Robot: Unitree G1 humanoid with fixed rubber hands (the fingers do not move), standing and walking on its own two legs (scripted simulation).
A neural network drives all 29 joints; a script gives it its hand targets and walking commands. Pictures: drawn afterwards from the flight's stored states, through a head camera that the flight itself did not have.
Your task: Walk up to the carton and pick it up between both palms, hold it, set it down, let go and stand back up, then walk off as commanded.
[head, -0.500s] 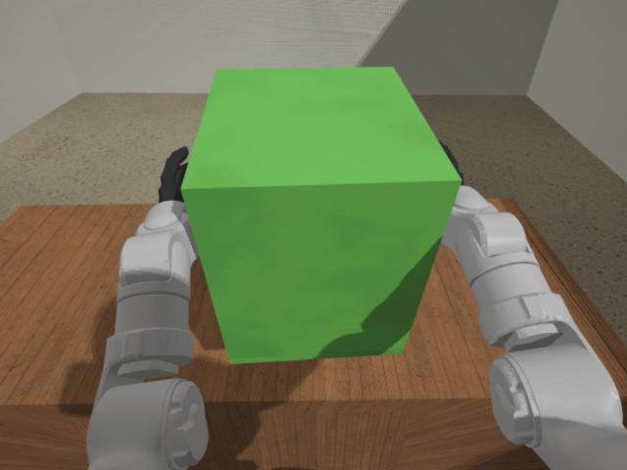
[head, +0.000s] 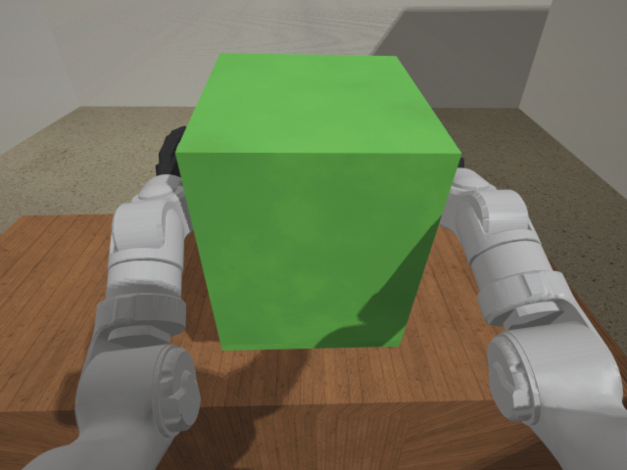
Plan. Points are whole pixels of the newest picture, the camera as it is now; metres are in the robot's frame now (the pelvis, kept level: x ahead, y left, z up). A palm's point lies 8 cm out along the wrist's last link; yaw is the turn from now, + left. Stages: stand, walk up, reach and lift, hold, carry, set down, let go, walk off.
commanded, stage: reach and lift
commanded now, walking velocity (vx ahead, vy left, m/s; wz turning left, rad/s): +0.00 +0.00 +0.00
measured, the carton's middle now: (310, 201) +0.43 +0.02 +0.21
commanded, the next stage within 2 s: hold in 0.66 s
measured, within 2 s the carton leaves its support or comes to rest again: neither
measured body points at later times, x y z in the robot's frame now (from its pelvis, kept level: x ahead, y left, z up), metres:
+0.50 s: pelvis +0.00 +0.00 +0.00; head -0.07 +0.01 +0.45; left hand +0.40 +0.19 +0.28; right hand +0.41 -0.15 +0.27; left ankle +0.03 +0.13 -0.74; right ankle +0.05 -0.11 -0.74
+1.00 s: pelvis +0.00 +0.00 +0.00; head -0.07 +0.01 +0.44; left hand +0.40 +0.18 +0.29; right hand +0.40 -0.16 +0.29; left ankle +0.03 +0.13 -0.74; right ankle +0.05 -0.11 -0.74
